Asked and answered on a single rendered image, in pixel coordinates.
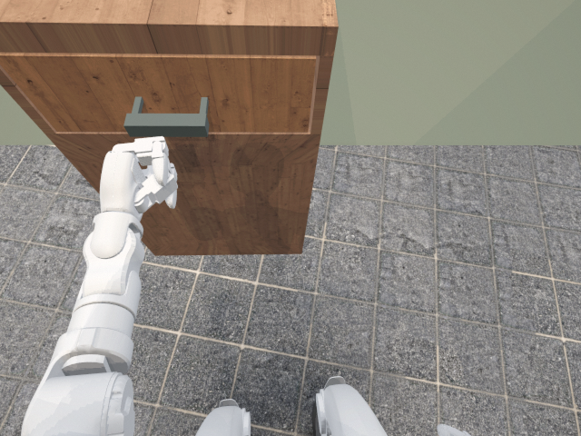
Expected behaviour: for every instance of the robot left thigh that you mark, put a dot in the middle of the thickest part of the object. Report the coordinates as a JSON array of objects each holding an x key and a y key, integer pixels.
[{"x": 226, "y": 421}]

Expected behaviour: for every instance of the drawer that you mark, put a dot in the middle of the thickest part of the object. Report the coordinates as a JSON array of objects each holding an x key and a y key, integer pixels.
[{"x": 94, "y": 92}]

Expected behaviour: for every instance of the robot left shin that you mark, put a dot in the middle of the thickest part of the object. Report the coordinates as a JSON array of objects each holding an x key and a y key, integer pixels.
[{"x": 228, "y": 402}]

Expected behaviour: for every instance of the cabinet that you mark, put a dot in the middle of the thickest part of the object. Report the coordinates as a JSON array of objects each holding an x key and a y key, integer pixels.
[{"x": 238, "y": 193}]

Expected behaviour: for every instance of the left robot hand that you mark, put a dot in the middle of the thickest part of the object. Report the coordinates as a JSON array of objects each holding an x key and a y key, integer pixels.
[{"x": 122, "y": 177}]

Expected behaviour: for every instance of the robot left forearm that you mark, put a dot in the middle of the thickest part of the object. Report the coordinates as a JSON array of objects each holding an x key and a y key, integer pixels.
[{"x": 98, "y": 338}]

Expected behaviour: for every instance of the handle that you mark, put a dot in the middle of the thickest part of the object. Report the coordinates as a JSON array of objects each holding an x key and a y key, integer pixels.
[{"x": 167, "y": 125}]

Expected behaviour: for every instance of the robot left upper arm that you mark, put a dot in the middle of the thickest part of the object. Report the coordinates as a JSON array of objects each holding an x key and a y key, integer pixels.
[{"x": 98, "y": 404}]

